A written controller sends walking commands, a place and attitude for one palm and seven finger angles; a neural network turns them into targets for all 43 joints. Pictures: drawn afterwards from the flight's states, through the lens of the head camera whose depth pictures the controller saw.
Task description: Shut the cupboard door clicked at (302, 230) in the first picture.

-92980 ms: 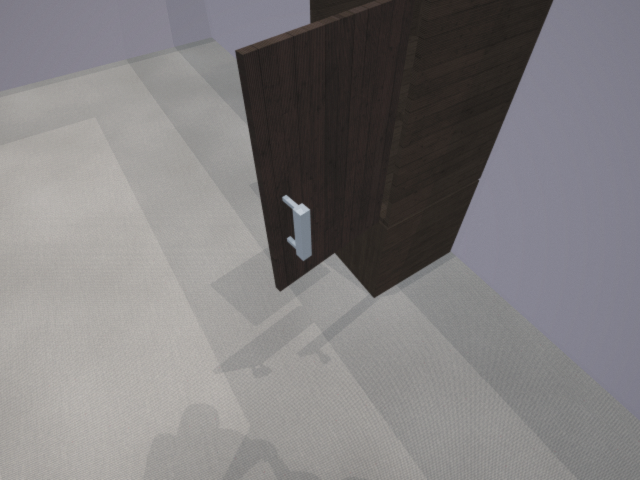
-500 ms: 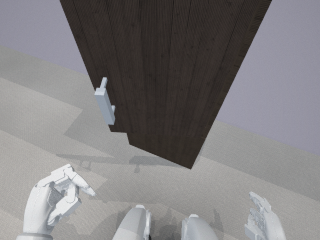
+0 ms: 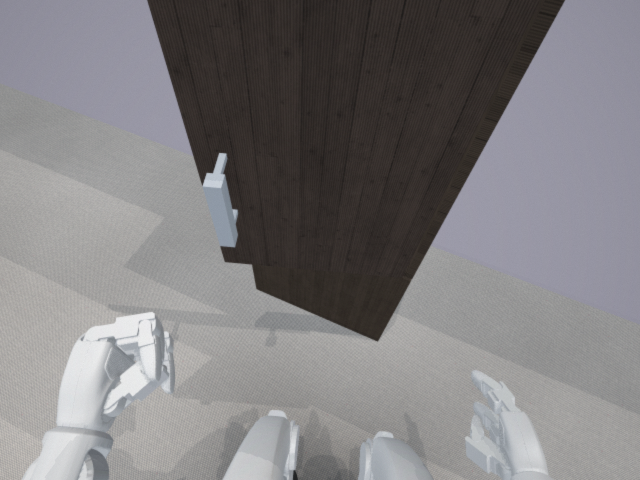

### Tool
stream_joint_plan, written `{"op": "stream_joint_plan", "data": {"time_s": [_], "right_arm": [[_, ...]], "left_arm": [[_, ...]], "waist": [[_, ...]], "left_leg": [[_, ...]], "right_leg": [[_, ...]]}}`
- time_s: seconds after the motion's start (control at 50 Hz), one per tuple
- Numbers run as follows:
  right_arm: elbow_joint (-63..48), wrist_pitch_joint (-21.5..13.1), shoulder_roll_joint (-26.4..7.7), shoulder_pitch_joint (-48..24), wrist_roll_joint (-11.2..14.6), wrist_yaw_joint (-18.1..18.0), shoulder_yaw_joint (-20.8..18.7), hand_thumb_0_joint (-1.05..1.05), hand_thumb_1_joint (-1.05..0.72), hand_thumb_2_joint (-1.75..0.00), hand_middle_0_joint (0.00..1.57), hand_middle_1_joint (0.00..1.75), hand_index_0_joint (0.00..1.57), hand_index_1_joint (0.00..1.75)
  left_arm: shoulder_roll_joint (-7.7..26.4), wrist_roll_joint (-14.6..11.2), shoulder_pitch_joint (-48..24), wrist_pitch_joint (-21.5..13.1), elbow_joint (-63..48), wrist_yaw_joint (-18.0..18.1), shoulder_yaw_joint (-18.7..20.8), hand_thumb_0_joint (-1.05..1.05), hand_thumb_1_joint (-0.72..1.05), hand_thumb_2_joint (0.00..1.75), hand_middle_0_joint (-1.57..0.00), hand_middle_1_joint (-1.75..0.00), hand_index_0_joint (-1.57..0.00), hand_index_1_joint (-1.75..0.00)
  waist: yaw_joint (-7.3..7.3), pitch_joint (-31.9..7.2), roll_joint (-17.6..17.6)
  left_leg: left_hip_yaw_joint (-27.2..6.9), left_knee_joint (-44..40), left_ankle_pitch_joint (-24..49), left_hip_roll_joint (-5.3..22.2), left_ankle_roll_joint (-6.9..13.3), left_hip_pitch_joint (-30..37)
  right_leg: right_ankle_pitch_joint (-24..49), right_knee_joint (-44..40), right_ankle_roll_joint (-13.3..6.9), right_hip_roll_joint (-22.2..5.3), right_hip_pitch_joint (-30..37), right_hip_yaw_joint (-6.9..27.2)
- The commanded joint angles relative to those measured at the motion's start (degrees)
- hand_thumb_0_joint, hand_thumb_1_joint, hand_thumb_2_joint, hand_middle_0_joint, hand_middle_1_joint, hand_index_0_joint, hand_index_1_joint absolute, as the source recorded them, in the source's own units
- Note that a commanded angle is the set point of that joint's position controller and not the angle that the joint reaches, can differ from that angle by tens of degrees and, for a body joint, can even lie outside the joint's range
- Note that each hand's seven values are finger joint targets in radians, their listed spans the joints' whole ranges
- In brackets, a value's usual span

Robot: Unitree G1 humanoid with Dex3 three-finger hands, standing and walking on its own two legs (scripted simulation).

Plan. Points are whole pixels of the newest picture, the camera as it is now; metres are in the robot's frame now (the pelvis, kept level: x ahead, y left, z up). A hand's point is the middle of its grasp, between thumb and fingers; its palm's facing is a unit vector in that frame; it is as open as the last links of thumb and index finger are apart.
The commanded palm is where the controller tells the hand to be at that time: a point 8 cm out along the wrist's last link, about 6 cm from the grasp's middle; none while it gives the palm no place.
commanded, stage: raise the hand and make a fist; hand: left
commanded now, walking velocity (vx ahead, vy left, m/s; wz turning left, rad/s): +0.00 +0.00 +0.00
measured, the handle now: (225, 201) +0.48 +0.19 +0.01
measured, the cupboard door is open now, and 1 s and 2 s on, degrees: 19 19 19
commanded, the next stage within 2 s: bring the fist close to the handle in 0.38 s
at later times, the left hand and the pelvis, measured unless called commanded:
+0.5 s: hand (186, 368) +0.23 +0.17 +0.04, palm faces -0.02 -1.00 -0.02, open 3.1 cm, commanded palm +0.22 +0.23 +0.05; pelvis +0.01 -0.01 +0.00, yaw +0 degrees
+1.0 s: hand (198, 302) +0.30 +0.18 +0.04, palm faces +0.03 -1.00 -0.03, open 3.1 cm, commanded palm +0.29 +0.22 +0.03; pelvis +0.01 -0.01 -0.01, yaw -1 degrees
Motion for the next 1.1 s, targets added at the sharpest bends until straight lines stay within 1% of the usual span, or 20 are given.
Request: {"op": "stream_joint_plan", "data": {"time_s": [0.0, 0.04, 0.1, 0.14, 0.2, 0.28, 0.34, 0.42, 0.46, 0.5, 0.58, 0.66, 0.74, 0.8, 0.88, 0.92, 0.96, 1.0, 1.02, 1.08], "right_arm": [[-7.9, -2.1, -8.6, -1.5, 0.6, 0.0, -4.0, 0.0, -0.9, -0.9, 0.2, 0.3, 0.2, 0.3], [-8.4, -1.6, -9.1, -1.1, 1.3, 0.0, -4.2, 0.0, -0.9, -0.9, 0.2, 0.3, 0.2, 0.3], [-9.1, -1.4, -9.4, -0.8, 1.8, -0.6, -4.4, 0.0, -0.9, -0.9, 0.2, 0.3, 0.2, 0.3], [-9.3, -1.7, -9.2, -0.8, 1.5, -1.0, -4.4, 0.0, -0.9, -0.9, 0.2, 0.3, 0.2, 0.3], [-8.6, -2.4, -8.5, -1.0, 0.7, -1.3, -4.2, 0.0, -0.9, -0.9, 0.2, 0.3, 0.2, 0.3], [-7.3, -2.4, -8.2, -1.0, 0.2, -0.3, -4.1, 0.0, -0.9, -0.9, 0.2, 0.3, 0.2, 0.3], [-7.7, -1.6, -8.9, -0.9, 0.9, 0.1, -4.4, 0.0, -0.9, -0.9, 0.2, 0.3, 0.2, 0.3], [-9.0, -0.8, -9.1, -0.5, 1.5, -0.4, -4.5, 0.0, -0.9, -0.9, 0.2, 0.3, 0.2, 0.3], [-9.3, -0.8, -8.6, -0.7, 1.4, -0.9, -4.4, 0.0, -0.9, -0.9, 0.2, 0.3, 0.2, 0.3], [-8.2, -1.1, -8.3, -0.5, 0.8, -1.2, -4.0, 0.0, -0.9, -0.9, 0.2, 0.3, 0.2, 0.3], [-6.1, -1.6, -8.1, -1.0, 0.2, -0.6, -3.8, 0.0, -0.9, -0.9, 0.2, 0.3, 0.2, 0.3], [-5.9, -1.2, -9.4, -0.5, 0.8, -0.3, -3.9, 0.0, -0.9, -0.9, 0.2, 0.3, 0.2, 0.3], [-6.3, -0.7, -9.9, -0.1, 1.4, -0.7, -4.1, 0.0, -0.9, -0.9, 0.2, 0.3, 0.2, 0.3], [-6.1, -0.7, -9.5, -0.3, 1.0, -0.7, -4.1, 0.0, -0.9, -0.9, 0.2, 0.3, 0.2, 0.3], [-4.5, 0.1, -8.9, -0.4, 0.5, 0.2, -3.9, 0.0, -0.9, -0.9, 0.2, 0.3, 0.2, 0.3], [-3.9, 0.6, -9.2, -0.2, 0.4, 0.4, -3.9, 0.0, -0.9, -0.9, 0.2, 0.3, 0.2, 0.3], [-4.0, 1.1, -9.6, 0.3, 0.6, 0.7, -4.1, 0.0, -0.9, -0.9, 0.2, 0.3, 0.2, 0.3], [-4.0, 1.3, -10.1, 0.9, 0.9, 0.6, -4.2, 0.0, -0.9, -0.9, 0.2, 0.3, 0.2, 0.3], [-3.9, 1.3, -10.3, 0.8, 0.9, 0.5, -4.4, 0.0, -0.9, -0.9, 0.2, 0.3, 0.2, 0.3], [-3.4, 1.3, -10.3, 0.9, 0.7, 0.2, -4.4, 0.0, -0.9, -0.9, 0.2, 0.3, 0.2, 0.3]], "left_arm": [[4.0, -0.7, 2.4, -3.1, -7.0, 0.0, 3.3, 0.0, 0.9, 0.9, -1.3, -1.5, -1.3, -1.5], [2.6, -0.2, 3.1, 0.1, -4.4, -1.6, 0.9, 0.0, 0.9, 0.9, -1.3, -1.5, -1.3, -1.5], [4.7, -0.6, 0.3, 2.4, -5.5, -2.8, 2.0, 0.0, 0.9, 0.9, -1.3, -1.5, -1.3, -1.5], [6.2, -1.4, -2.3, 0.9, -9.4, -2.2, 4.0, 0.0, 0.9, 0.9, -1.3, -1.5, -1.3, -1.5], [8.5, -2.0, -4.9, -3.9, -14.3, 0.3, 7.0, 0.0, 0.9, 0.9, -1.3, -1.5, -1.3, -1.5], [4.9, -1.2, -1.4, -6.6, -9.6, 1.2, 4.4, 0.0, 0.9, 0.9, -1.3, -1.5, -1.3, -1.5], [3.4, -0.4, 1.5, -3.5, -5.1, -1.0, 1.6, 0.0, 0.9, 0.9, -1.3, -1.5, -1.3, -1.5], [5.6, -0.8, 0.4, 0.6, -7.3, -2.7, 2.9, 0.0, 0.9, 0.9, -1.3, -1.5, -1.3, -1.5], [7.1, -1.6, -1.6, -0.1, -11.2, -2.1, 4.9, 0.0, 0.9, 0.9, -1.3, -1.5, -1.3, -1.5], [8.8, -1.8, -7.2, -2.4, -12.5, -0.4, 6.9, 0.0, 0.9, 0.9, -1.3, -1.5, -1.3, -1.5], [5.4, -1.1, -9.0, -6.0, -5.6, 0.8, 5.4, 0.0, 0.9, 0.9, -1.3, -1.5, -1.3, -1.5], [4.1, -0.4, -13.1, -3.6, 0.3, -2.3, 1.6, 0.0, 0.9, 0.9, -1.3, -1.5, -1.3, -1.5], [7.9, -0.7, -17.7, -0.2, -1.8, -3.6, 4.2, 0.0, 0.9, 0.9, -1.3, -1.5, -1.3, -1.5], [9.8, -1.3, -19.9, -0.7, -5.0, -1.4, 7.2, 0.0, 0.9, 0.9, -1.3, -1.5, -1.3, -1.5], [7.3, -0.4, -21.3, -2.1, 1.7, 2.1, 7.1, 0.0, 0.9, 0.9, -1.3, -1.5, -1.3, -1.5], [5.7, 0.6, -23.1, -1.8, 6.9, 2.4, 5.3, 0.0, 0.9, 0.9, -1.3, -1.5, -1.3, -1.5], [4.4, 1.6, -23.1, -1.2, 10.6, 1.8, 3.5, 0.0, 0.9, 0.9, -1.3, -1.5, -1.3, -1.5], [3.8, 1.9, -28.7, -1.0, 10.5, 0.8, 1.3, 0.0, 0.9, 0.9, -1.3, -1.5, -1.3, -1.5], [5.0, 1.8, -29.6, -1.2, 10.0, 0.6, 2.4, 0.0, 0.9, 0.9, -1.3, -1.5, -1.3, -1.5], [5.7, 2.0, -35.6, -2.8, 7.3, 1.0, 2.2, 0.0, 0.9, 0.9, -1.3, -1.5, -1.3, -1.5]], "waist": [[-0.24, -12.5, 4.0], [-1.17, -10.8, 0.6], [-1.33, -11.0, -0.3], [-0.97, -12.9, -0.3], [0.03, -14.6, 2.8], [-0.6, -13.2, 3.4], [-1.11, -11.8, 2.2], [-0.96, -14.3, -0.2], [-0.54, -15.9, 0.0], [-1.05, -14.8, 1.1], [-1.94, -11.8, 1.4], [-2.97, -12.8, 1.3], [-1.81, -18.5, 1.6], [-0.54, -22.0, 3.8], [-1.2, -17.3, 1.1], [-2.32, -15.3, -0.4], [-2.43, -14.1, -0.9], [-3.63, -14.9, -0.4], [-2.95, -16.3, 0.7], [-3.33, -19.8, 2.1]], "left_leg": [[-8.0, -16.0, 8.6, 1.5, -4.2, 15.7], [-7.1, -15.8, 7.3, 1.4, -3.5, 13.6], [-6.7, -15.5, 8.4, 1.1, -3.1, 13.1], [-5.8, -14.4, 9.8, 0.9, -2.9, 13.5], [-5.7, -13.4, 12.3, 0.9, -3.3, 14.6], [-5.4, -12.5, 11.9, 1.0, -3.5, 13.8], [-4.9, -12.8, 10.3, 0.9, -3.0, 12.0], [-4.2, -12.8, 11.8, 0.7, -2.3, 12.2], [-3.9, -12.0, 13.5, 0.6, -2.3, 12.4], [-4.1, -10.7, 13.8, 0.7, -2.4, 11.4], [-4.1, -8.9, 11.2, 0.8, -2.7, 9.3], [-4.2, -8.9, 8.6, 0.8, -2.2, 8.6], [-4.2, -9.7, 12.0, 0.9, -2.0, 11.1], [-4.3, -9.8, 16.5, 0.9, -2.3, 13.8], [-4.3, -10.1, 14.0, 1.0, -2.6, 11.4], [-3.9, -9.5, 12.1, 0.9, -2.4, 9.0], [-4.0, -10.1, 10.5, 0.9, -2.4, 8.8], [-4.4, -10.3, 10.0, 1.1, -2.2, 10.0], [-4.3, -10.3, 10.0, 1.1, -2.3, 10.6], [-5.1, -10.4, 12.6, 1.3, -2.5, 14.5]], "right_leg": [[7.5, -9.1, -0.7, 0.8, 3.8, 3.1], [7.2, -10.7, -0.2, 0.6, 5.1, 3.5], [8.0, -11.4, -0.2, 0.6, 6.7, 4.0], [8.6, -11.4, -0.1, 0.4, 7.9, 4.6], [9.9, -9.6, -0.6, 0.7, 7.2, 4.7], [9.4, -8.9, -0.5, 0.5, 4.9, 4.6], [8.8, -10.3, -0.2, 0.3, 5.9, 5.2], [11.3, -11.5, 0.3, 0.1, 10.0, 6.2], [13.2, -11.3, 0.3, 0.0, 11.7, 6.9], [13.3, -10.2, 0.0, 0.4, 10.1, 6.8], [9.8, -9.1, 0.0, 0.3, 5.0, 6.6], [7.2, -9.9, 0.2, 0.1, 3.9, 7.2], [11.1, -9.9, 0.2, -0.1, 7.9, 7.6], [15.8, -8.3, 0.0, 0.2, 8.9, 6.8], [13.3, -8.3, 0.1, 0.3, 6.7, 6.1], [11.9, -8.5, 0.4, 0.1, 5.5, 6.4], [10.3, -9.0, 0.3, 0.0, 4.6, 6.3], [9.8, -9.1, 0.2, 0.0, 3.6, 6.1], [9.8, -9.3, 0.2, -0.1, 4.0, 6.5], [11.8, -8.4, 0.0, -0.1, 3.2, 6.0]]}}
